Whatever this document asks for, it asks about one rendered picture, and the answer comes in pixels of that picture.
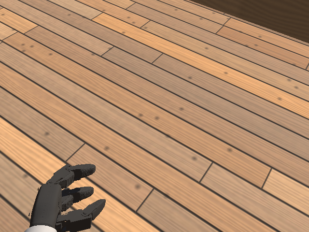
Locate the left robot hand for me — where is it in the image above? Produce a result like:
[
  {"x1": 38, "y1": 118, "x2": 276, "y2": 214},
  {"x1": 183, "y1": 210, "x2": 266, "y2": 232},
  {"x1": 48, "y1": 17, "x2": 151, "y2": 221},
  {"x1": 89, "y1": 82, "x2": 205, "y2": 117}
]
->
[{"x1": 28, "y1": 163, "x2": 106, "y2": 232}]

